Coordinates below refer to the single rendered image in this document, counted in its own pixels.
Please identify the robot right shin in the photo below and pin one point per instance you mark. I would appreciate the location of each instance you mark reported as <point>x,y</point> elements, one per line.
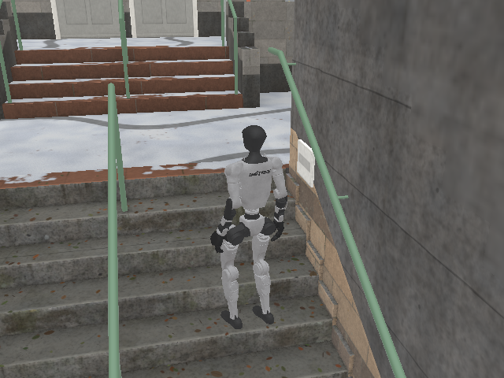
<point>263,287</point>

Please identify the right robot upper arm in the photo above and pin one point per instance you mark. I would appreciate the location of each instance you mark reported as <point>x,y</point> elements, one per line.
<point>278,177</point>

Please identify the left robot upper arm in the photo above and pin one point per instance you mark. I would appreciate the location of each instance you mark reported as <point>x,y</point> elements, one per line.
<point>232,173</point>

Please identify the right robot forearm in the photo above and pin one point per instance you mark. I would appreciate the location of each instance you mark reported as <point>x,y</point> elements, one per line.
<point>280,208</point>

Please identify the left robot hand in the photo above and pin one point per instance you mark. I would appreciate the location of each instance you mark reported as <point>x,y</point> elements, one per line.
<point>217,241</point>

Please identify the right robot hand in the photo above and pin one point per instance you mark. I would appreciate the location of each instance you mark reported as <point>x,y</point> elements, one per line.
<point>280,228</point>

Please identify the robot left shin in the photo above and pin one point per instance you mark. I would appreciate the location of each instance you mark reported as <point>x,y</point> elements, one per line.
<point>231,290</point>

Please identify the robot shin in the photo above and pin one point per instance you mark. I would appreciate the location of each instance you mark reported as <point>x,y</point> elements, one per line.
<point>263,287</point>
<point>231,290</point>

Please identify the left robot forearm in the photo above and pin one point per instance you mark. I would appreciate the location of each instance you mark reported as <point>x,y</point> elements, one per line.
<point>226,220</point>

